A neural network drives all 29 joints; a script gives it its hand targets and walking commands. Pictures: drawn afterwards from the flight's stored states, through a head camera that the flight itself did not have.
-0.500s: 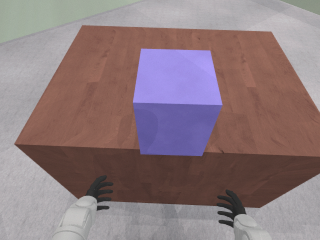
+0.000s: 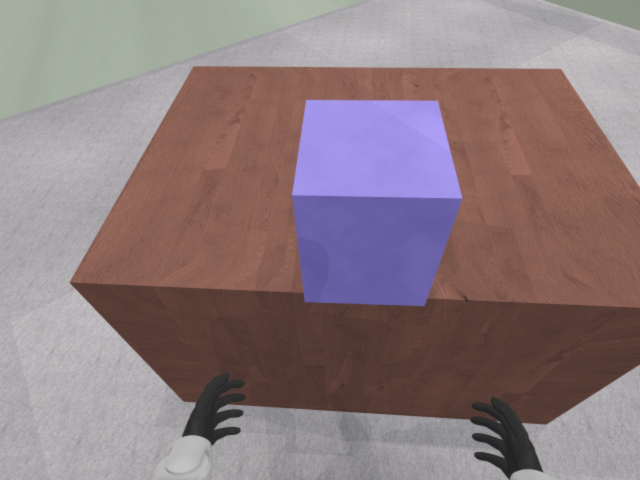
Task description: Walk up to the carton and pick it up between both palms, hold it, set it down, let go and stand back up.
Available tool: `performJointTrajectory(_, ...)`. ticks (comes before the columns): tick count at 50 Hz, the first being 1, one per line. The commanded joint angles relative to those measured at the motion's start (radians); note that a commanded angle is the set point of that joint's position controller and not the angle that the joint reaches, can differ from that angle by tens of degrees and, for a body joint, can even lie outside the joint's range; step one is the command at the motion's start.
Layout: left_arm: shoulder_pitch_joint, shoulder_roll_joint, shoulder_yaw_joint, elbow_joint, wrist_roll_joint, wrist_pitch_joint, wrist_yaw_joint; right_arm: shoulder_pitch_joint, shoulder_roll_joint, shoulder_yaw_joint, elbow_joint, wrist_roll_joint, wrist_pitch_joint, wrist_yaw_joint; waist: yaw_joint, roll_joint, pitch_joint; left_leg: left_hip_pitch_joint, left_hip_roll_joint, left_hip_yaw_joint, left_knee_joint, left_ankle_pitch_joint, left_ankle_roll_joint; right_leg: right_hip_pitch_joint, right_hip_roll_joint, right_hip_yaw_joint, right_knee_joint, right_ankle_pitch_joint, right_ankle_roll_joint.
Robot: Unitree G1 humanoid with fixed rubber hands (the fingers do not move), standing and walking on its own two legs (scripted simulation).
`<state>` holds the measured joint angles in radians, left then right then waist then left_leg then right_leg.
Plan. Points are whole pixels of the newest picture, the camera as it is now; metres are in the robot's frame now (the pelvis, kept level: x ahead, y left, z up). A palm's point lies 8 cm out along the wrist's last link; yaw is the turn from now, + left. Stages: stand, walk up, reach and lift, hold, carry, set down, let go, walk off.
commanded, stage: reach and lift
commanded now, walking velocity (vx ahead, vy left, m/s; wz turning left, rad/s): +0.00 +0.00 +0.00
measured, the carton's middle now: (367, 206) +0.49 -0.03 +0.03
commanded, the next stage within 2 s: none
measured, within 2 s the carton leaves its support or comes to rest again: neither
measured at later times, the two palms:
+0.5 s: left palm (208, 372) +0.24 +0.18 -0.02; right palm (512, 401) +0.21 -0.20 -0.02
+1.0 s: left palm (208, 335) +0.28 +0.18 +0.01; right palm (504, 356) +0.26 -0.19 +0.01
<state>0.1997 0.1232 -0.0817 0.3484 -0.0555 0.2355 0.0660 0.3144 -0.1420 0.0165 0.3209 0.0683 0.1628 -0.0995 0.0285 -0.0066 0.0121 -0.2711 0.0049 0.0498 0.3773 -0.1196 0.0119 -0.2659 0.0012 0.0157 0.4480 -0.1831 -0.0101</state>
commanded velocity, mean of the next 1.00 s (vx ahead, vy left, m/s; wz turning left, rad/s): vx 0.00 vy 0.00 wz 0.00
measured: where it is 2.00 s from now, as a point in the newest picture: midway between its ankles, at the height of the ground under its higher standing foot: outside the picture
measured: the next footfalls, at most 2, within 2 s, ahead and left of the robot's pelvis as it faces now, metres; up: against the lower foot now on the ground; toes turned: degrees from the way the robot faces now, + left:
none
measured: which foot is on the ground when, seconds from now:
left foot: down 0.00-1.00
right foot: down 0.00-1.00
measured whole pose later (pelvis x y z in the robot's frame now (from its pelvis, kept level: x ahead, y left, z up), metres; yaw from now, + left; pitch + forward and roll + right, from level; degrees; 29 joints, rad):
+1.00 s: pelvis +0.07 +0.01 +0.01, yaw -2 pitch +1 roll +0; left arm 0.26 0.13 -0.10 0.16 -0.07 -0.11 0.06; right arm 0.30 -0.13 0.05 0.23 0.13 -0.26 -0.12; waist 0.03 -0.01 -0.02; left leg -0.14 -0.01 0.03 0.31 -0.19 0.02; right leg -0.12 0.00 0.03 0.32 -0.21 0.00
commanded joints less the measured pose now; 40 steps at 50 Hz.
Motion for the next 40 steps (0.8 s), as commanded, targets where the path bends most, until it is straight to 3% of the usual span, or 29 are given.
performJointTrajectory(1, -0.119, 0.148, 0.038, -0.163, 0.000, 0.014, -0.011, -0.069, 0.038, 0.029, -0.209, 0.012, -0.042, 0.010, -0.004, -0.140, -0.108, 0.296, -0.066, 0.005, 0.068, -0.126, 0.017, -0.339, -0.125, 0.111, -0.249, -0.383, -0.053)
performJointTrajectory(2, -0.116, 0.167, 0.051, -0.187, 0.004, 0.019, -0.015, -0.068, 0.047, 0.049, -0.209, 0.015, -0.044, 0.000, -0.003, -0.158, -0.110, 0.349, -0.081, -0.003, 0.108, -0.086, 0.010, -0.417, -0.156, 0.138, -0.282, -0.384, -0.067)
performJointTrajectory(3, -0.094, 0.164, 0.036, -0.184, -0.013, 0.028, -0.021, -0.064, 0.042, 0.054, -0.200, 0.021, -0.046, -0.009, -0.011, -0.132, -0.091, 0.340, -0.063, -0.013, 0.081, -0.085, 0.011, -0.403, -0.145, 0.118, -0.271, -0.319, -0.063)
performJointTrajectory(5, -0.047, 0.144, 0.040, -0.201, -0.034, 0.018, -0.017, -0.062, 0.011, 0.036, -0.220, 0.024, -0.043, -0.017, 0.017, -0.006, -0.066, 0.157, -0.003, -0.012, -0.044, -0.157, 0.013, -0.177, -0.069, 0.045, -0.187, -0.157, -0.039)
performJointTrajectory(6, -0.051, 0.111, 0.029, -0.199, -0.044, 0.004, -0.007, -0.059, -0.012, 0.026, -0.195, 0.034, -0.037, -0.009, 0.028, 0.054, -0.074, 0.012, 0.042, -0.040, -0.122, -0.265, 0.016, 0.015, -0.019, 0.009, -0.123, -0.093, -0.020)
performJointTrajectory(7, -0.046, 0.088, 0.029, -0.185, -0.041, -0.012, 0.002, -0.058, -0.042, 0.007, -0.178, 0.030, -0.034, -0.002, 0.030, 0.078, -0.048, -0.111, 0.060, -0.041, -0.175, -0.324, 0.016, 0.147, 0.010, -0.008, -0.084, -0.059, -0.012)
performJointTrajectory(8, -0.061, 0.074, 0.025, -0.173, -0.041, -0.025, 0.009, -0.055, -0.048, 0.000, -0.154, 0.023, -0.031, 0.002, 0.025, 0.075, -0.039, -0.155, 0.061, -0.028, -0.188, -0.343, 0.023, 0.199, 0.025, -0.012, -0.068, -0.075, 0.005)
performJointTrajectory(10, -0.066, 0.081, 0.020, -0.201, -0.032, -0.039, 0.013, -0.052, -0.058, -0.020, -0.162, 0.003, -0.039, -0.003, 0.020, 0.046, -0.018, -0.109, 0.041, -0.011, -0.167, -0.283, 0.015, 0.157, 0.018, -0.004, -0.103, -0.118, -0.002)
performJointTrajectory(12, -0.086, 0.074, -0.011, -0.246, -0.041, -0.039, 0.017, -0.069, -0.071, -0.033, -0.177, 0.010, -0.046, -0.002, -0.002, 0.064, 0.008, -0.057, 0.038, -0.025, -0.157, -0.271, -0.004, 0.095, 0.011, 0.005, -0.119, -0.104, -0.013)
performJointTrajectory(13, -0.075, 0.075, -0.020, -0.216, -0.053, -0.036, 0.014, -0.076, -0.066, -0.027, -0.180, -0.001, -0.045, -0.004, -0.011, 0.019, 0.009, -0.035, 0.031, -0.020, -0.140, -0.227, -0.008, 0.067, 0.008, 0.005, -0.133, -0.089, -0.013)
performJointTrajectory(14, -0.062, 0.072, -0.023, -0.236, -0.064, -0.039, 0.012, -0.061, -0.065, -0.031, -0.210, 0.000, -0.052, -0.004, -0.021, 0.024, -0.017, -0.003, 0.029, -0.022, -0.131, -0.200, -0.007, 0.058, 0.000, 0.016, -0.145, -0.094, -0.013)
performJointTrajectory(17, -0.037, 0.081, -0.030, -0.284, -0.059, -0.074, 0.020, -0.048, -0.065, -0.029, -0.264, 0.021, -0.087, 0.011, -0.005, 0.001, -0.051, 0.002, 0.024, -0.027, -0.134, -0.142, -0.011, 0.091, 0.008, 0.014, -0.131, -0.034, -0.006)
performJointTrajectory(19, -0.030, 0.098, -0.035, -0.322, -0.062, -0.121, 0.025, -0.023, -0.067, -0.017, -0.301, 0.040, -0.134, 0.020, -0.007, -0.023, -0.110, 0.057, 0.013, -0.022, -0.107, -0.030, -0.006, 0.089, 0.002, 0.021, -0.127, 0.025, -0.003)
performJointTrajectory(20, -0.008, 0.101, -0.022, -0.324, -0.052, -0.143, 0.026, -0.010, -0.060, -0.009, -0.316, 0.047, -0.152, 0.025, 0.020, -0.031, -0.134, 0.079, 0.005, -0.024, -0.095, 0.034, -0.004, 0.082, 0.002, 0.025, -0.131, 0.056, -0.005)
performJointTrajectory(22, 0.027, 0.103, -0.006, -0.309, -0.047, -0.190, 0.023, 0.019, -0.058, 0.001, -0.313, 0.057, -0.192, 0.034, 0.018, -0.058, -0.165, 0.125, 0.004, -0.035, -0.079, 0.091, -0.007, 0.078, -0.001, 0.032, -0.134, 0.106, -0.003)
performJointTrajectory(28, 0.099, 0.077, 0.014, -0.266, 0.001, -0.285, -0.007, 0.086, -0.052, 0.017, -0.232, 0.057, -0.294, 0.017, 0.013, 0.020, -0.145, 0.195, -0.005, -0.041, -0.071, 0.248, -0.013, 0.119, -0.001, 0.046, -0.150, 0.235, -0.012)
performJointTrajectory(30, 0.120, 0.058, -0.001, -0.283, -0.009, -0.317, -0.017, 0.093, -0.062, 0.028, -0.237, 0.052, -0.337, 0.006, 0.001, 0.004, -0.148, 0.220, -0.003, -0.050, -0.061, 0.351, -0.019, 0.139, 0.007, 0.045, -0.154, 0.317, -0.018)
performJointTrajectory(31, 0.137, 0.050, -0.008, -0.298, -0.022, -0.337, -0.022, 0.112, -0.069, 0.024, -0.245, 0.059, -0.368, 0.001, -0.015, 0.029, -0.150, 0.214, -0.005, -0.055, -0.058, 0.386, -0.017, 0.151, 0.007, 0.051, -0.152, 0.342, -0.017)
performJointTrajectory(35, 0.150, 0.033, 0.000, -0.280, 0.000, -0.398, -0.028, 0.114, -0.062, 0.037, -0.199, 0.054, -0.457, -0.013, 0.000, 0.011, -0.095, 0.220, -0.007, -0.065, -0.055, 0.381, -0.016, 0.134, 0.004, 0.054, -0.161, 0.339, -0.026)
performJointTrajectory(37, 0.126, 0.054, 0.010, -0.320, 0.007, -0.414, -0.026, 0.093, -0.064, 0.030, -0.208, 0.057, -0.482, -0.012, -0.001, 0.026, -0.091, 0.231, -0.009, -0.067, -0.066, 0.322, -0.012, 0.124, 0.005, 0.048, -0.164, 0.301, -0.024)
performJointTrajectory(39, 0.091, 0.057, 0.017, -0.322, 0.001, -0.419, -0.014, 0.041, -0.060, 0.029, -0.229, 0.065, -0.496, -0.006, 0.013, 0.005, -0.078, 0.215, -0.005, -0.062, -0.075, 0.255, -0.006, 0.100, 0.003, 0.048, -0.167, 0.243, -0.025)
performJointTrajectory(40, 0.068, 0.052, 0.002, -0.330, -0.016, -0.419, -0.009, 0.016, -0.060, 0.021, -0.241, 0.063, -0.497, -0.008, 0.004, -0.002, -0.075, 0.201, -0.002, -0.065, -0.078, 0.226, -0.005, 0.102, -0.004, 0.047, -0.167, 0.225, -0.024)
